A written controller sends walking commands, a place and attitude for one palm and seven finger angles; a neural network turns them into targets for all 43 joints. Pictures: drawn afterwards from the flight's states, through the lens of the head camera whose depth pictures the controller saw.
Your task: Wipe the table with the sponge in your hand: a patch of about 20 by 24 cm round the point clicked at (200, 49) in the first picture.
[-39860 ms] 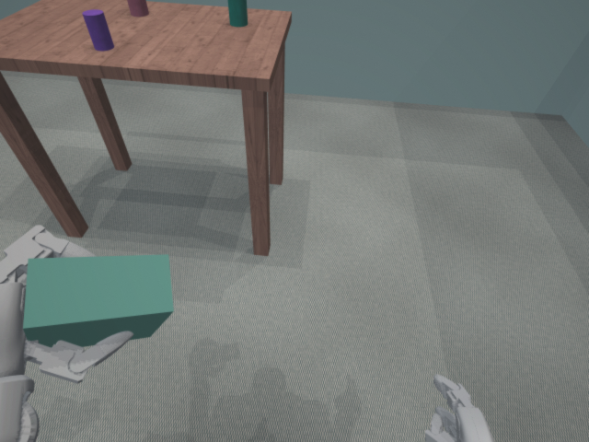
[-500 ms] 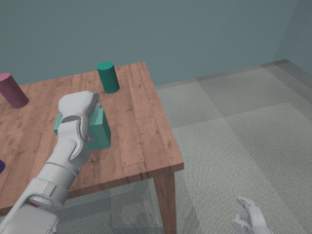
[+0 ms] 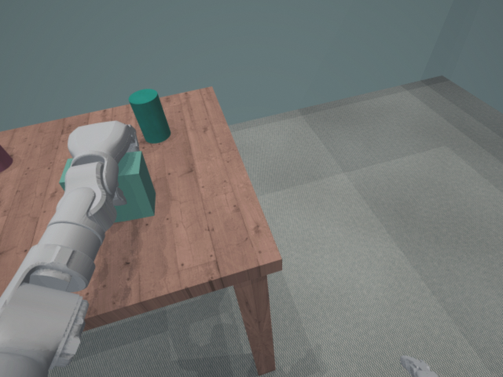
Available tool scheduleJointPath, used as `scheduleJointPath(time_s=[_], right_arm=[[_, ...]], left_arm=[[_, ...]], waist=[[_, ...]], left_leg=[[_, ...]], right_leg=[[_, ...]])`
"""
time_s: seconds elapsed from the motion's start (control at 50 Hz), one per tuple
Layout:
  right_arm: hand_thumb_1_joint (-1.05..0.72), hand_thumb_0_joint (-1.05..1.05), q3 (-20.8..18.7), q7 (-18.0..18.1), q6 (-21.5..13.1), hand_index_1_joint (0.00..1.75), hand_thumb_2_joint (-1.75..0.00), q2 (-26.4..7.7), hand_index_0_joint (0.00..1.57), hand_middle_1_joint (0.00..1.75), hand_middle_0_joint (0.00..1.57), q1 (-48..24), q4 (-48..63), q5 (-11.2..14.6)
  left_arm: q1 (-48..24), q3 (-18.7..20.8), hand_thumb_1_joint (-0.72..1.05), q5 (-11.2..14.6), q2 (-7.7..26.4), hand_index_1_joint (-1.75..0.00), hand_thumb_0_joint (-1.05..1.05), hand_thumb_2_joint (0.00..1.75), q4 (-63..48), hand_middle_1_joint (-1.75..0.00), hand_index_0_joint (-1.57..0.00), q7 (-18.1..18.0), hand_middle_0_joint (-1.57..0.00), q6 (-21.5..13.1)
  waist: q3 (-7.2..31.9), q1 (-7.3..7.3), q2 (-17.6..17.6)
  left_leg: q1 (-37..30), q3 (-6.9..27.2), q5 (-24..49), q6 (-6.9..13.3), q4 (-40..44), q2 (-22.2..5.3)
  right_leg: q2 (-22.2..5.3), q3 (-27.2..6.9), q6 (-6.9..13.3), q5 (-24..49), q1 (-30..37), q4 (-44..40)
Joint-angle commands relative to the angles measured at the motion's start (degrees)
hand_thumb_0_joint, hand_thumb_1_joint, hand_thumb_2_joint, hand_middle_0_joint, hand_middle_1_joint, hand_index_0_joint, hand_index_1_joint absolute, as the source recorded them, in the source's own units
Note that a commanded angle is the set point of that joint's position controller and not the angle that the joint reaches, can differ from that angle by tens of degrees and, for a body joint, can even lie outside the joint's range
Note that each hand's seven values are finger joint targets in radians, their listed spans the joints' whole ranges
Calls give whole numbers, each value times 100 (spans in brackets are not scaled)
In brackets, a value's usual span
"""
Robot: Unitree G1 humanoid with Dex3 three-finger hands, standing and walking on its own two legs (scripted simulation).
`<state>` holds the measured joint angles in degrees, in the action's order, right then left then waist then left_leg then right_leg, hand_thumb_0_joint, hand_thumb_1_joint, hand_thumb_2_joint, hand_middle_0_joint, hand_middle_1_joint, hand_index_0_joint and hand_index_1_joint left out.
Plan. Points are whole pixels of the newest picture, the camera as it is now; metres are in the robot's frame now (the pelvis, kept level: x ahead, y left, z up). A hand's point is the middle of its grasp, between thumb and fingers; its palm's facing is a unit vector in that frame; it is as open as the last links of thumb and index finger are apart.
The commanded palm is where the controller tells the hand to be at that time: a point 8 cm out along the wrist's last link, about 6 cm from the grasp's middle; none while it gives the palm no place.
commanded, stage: wipe forward along the middle lane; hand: left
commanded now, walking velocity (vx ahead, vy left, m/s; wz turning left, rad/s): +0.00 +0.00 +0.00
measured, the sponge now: (116, 196) +0.40 +0.28 +0.08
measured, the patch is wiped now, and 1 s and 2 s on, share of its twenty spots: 0.90 0.90 1.00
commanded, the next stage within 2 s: slide back across to the first lane in 0.28 s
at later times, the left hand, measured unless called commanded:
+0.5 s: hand (108, 156) +0.44 +0.29 +0.14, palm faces -0.05 +0.00 -1.00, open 10.2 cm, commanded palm +0.41 +0.31 +0.18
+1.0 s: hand (58, 166) +0.41 +0.36 +0.14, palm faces -0.05 -0.01 -1.00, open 10.1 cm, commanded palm +0.39 +0.37 +0.20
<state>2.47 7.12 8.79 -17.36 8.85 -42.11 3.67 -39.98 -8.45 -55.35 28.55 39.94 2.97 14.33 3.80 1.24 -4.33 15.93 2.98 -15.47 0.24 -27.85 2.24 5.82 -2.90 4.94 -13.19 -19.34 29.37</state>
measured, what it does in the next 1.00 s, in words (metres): shifts its weight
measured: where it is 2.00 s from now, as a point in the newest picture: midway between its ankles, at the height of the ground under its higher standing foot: outside the picture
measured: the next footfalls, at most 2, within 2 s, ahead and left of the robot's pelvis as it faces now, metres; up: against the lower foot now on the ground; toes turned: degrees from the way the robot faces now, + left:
none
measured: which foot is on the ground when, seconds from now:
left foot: down 0.00-1.00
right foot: down 0.00-1.00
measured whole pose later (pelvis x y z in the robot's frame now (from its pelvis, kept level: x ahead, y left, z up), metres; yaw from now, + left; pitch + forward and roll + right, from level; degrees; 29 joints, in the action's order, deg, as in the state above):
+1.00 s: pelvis +0.03 +0.04 +0.01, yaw +0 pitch +4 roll +0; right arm 1.8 6.2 10.7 -17.5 6.6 -40.0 3.5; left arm -33.5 -2.1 -54.4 35.6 32.9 6.3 12.3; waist 2.1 1.9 -3.8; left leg 11.2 2.8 -15.6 3.3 -23.5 4.0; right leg 3.8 -3.7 2.2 -13.2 -13.6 23.3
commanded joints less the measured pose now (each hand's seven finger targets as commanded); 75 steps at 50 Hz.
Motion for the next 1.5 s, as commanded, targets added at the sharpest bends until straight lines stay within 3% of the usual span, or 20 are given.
scheduleJointPath(time_s=[0.0, 0.02, 0.08, 0.12, 0.16, 0.22, 0.3, 0.36, 0.42, 0.48, 0.52, 0.58, 0.62, 0.72, 0.78, 0.94, 1.12, 1.22, 1.38, 1.48], right_arm=[[-90, 0, -242, 36, -223, 30, -90, -642, 20, 30, 20, -621, 773, 1], [-90, 0, -241, 42, -191, 30, -90, -675, 20, 30, 20, -631, 780, -13], [-90, 0, -248, 31, -199, 30, -90, -645, 20, 30, 20, -535, 762, 15], [-90, 0, -265, 37, -171, 30, -90, -700, 20, 30, 20, -500, 737, -7], [-90, 0, -259, 32, -179, 30, -90, -674, 20, 30, 20, -426, 750, 12], [-90, 0, -280, 10, -129, 30, -90, -696, 20, 30, 20, -426, 729, 8], [-90, 0, -274, 16, -110, 30, -90, -707, 20, 30, 20, -333, 660, 21], [-90, 0, -289, 8, -102, 30, -90, -676, 20, 30, 20, -265, 691, 23], [-90, 0, -278, 16, -54, 30, -90, -695, 20, 30, 20, -349, 769, 8], [-90, 0, -299, -25, -29, 30, -90, -661, 20, 30, 20, -364, 835, 5], [-90, 0, -296, -24, 8, 30, -90, -684, 20, 30, 20, -480, 886, -18], [-90, 0, -282, -37, 23, 30, -90, -680, 20, 30, 20, -526, 861, 1], [-90, 0, -288, -25, 56, 30, -90, -711, 20, 30, 20, -662, 899, -16], [-90, 0, -277, -50, 73, 30, -90, -703, 20, 30, 20, -820, 942, -24], [-90, 0, -293, -73, 41, 30, -90, -703, 20, 30, 20, -805, 952, 0], [-90, 0, -304, -23, -18, 30, -90, -741, 20, 30, 20, -718, 890, -39], [-90, 0, -375, -175, -58, 30, -90, -723, 20, 30, 20, -673, 1016, -93], [-90, 0, -404, -332, -71, 30, -90, -688, 20, 30, 20, -825, 1117, -103], [-90, 0, -314, -410, -88, 30, -90, -685, 20, 30, 20, -1078, 1055, -67], [-90, 0, -237, -396, -92, 30, -90, -659, 20, 30, 20, -1249, 1088, -50]], left_arm=[[-1494, 338, 10, -336, 1422, -160, 0, 130, 7, -160, -120, -276, -120, 12], [-1540, 506, 10, -348, 1647, -160, 0, 130, -1, -160, -120, -276, -120, -10], [-1580, 307, 10, -293, 1397, -160, 0, 130, 102, -160, -120, -268, -120, -88], [-1647, 620, 10, -317, 1788, -160, 0, 130, 144, -160, -120, -278, -120, -154], [-1481, 603, 10, -320, 1722, -160, 0, 130, 281, -160, -120, -299, -120, -214], [-1804, 471, 10, -436, 1649, -160, 0, 130, 256, -160, -120, -347, -120, -237], [-2218, 413, 10, -550, 1770, -160, 0, 130, 572, -160, -120, -422, -120, -165], [-2096, 403, 10, -505, 1674, -160, 0, 130, 609, -160, -120, -416, -120, -197], [-1841, 813, 10, -446, 2119, -160, 0, 130, 429, -160, -120, -373, -120, -331], [-1790, 740, 10, -463, 1973, -160, 0, 130, 105, -160, -120, -402, -120, -390], [-1713, 1049, 10, -456, 2323, -160, 0, 130, -173, -160, -120, -439, -120, -419], [-1709, 981, 10, -407, 2245, -160, 0, 130, -266, -160, -120, -465, -120, -341], [-1616, 1315, 10, -357, 2637, -160, 0, 130, -478, -160, -120, -465, -120, -301], [-1516, 1336, 10, -352, 2709, -160, 0, 130, -1028, -160, -120, -389, -120, -147], [-1331, 1104, 10, -239, 2398, -160, 0, 130, -1212, -160, -120, -229, -120, -49], [-1532, 1073, 10, -200, 2499, -160, 0, 130, -1563, -160, -120, 220, -120, -246], [-679, 1391, 10, -134, 2438, -160, 0, 130, -2258, -160, -120, 207, -120, -713], [-3, 1230, 10, 75, 1911, -160, 0, 130, -2868, -160, -120, 60, -120, -488], [615, 911, 10, 148, 1489, -160, 0, 130, -3113, -160, -120, 16, -120, 138], [385, 544, 10, 51, 1257, -160, 0, 130, -3238, -160, -120, 115, -120, 404]], waist=[[965, 13, 964], [1101, 55, 877], [1026, -51, 1068], [1129, 9, 1028], [1068, -13, 1137], [1017, -59, 799], [953, -187, 822], [1212, -133, 815], [1629, 48, 710], [1582, 64, 649], [1652, 164, 514], [1283, 106, 651], [1444, 233, 565], [1543, 267, 248], [1410, 148, 438], [1354, 0, 203], [1798, 247, -84], [1868, 327, -42], [1339, 285, 520], [1168, 261, 302]], left_leg=[[655, -337, 262, 234, 276, 139], [698, -291, 301, 219, 290, 148], [691, -346, 377, 251, 247, 130], [762, -315, 413, 236, 243, 137], [783, -342, 475, 247, 211, 145], [751, -333, 500, 231, 266, 154], [752, -359, 423, 255, 263, 141], [676, -362, 580, 254, 255, 135], [645, -332, 807, 232, 263, 144], [462, -351, 1025, 260, 329, 113], [405, -311, 1170, 254, 349, 129], [386, -318, 1065, 277, 461, 102], [322, -290, 1191, 271, 490, 123], [64, -258, 1539, 250, 594, 120], [-147, -270, 1690, 270, 603, 87], [-543, -226, 2142, 252, 558, 83], [-1034, -18, 4037, -36, 356, -44], [-1295, 69, 4578, -135, 352, -137], [-996, 36, 3647, -154, 639, -113], [-975, 49, 3012, -153, 801, -111]], right_leg=[[-554, -564, -275, 332, 1255, -661], [-542, -621, -234, 419, 1354, -619], [-566, -532, -306, 745, 1341, -595], [-572, -626, -281, 896, 1446, -559], [-570, -547, -321, 1132, 1446, -489], [-510, -509, -238, 941, 1228, -553], [-502, -407, -258, 683, 1053, -624], [-505, -341, -249, 954, 1230, -544], [-523, -434, -215, 1357, 1653, -420], [-498, -297, -202, 1495, 1650, -406], [-486, -367, -153, 1626, 1791, -390], [-474, -279, -164, 1374, 1672, -486], [-489, -382, -138, 1482, 1904, -473], [-483, -332, -83, 1717, 2066, -491], [-462, -196, -113, 1848, 1973, -538], [-445, -36, -83, 2046, 1739, -643], [-404, 60, -36, 2590, 1677, -549], [-402, 99, -66, 2549, 1620, -575], [-399, 190, -91, 2096, 1718, -670], [-385, 225, -40, 1534, 1620, -760]])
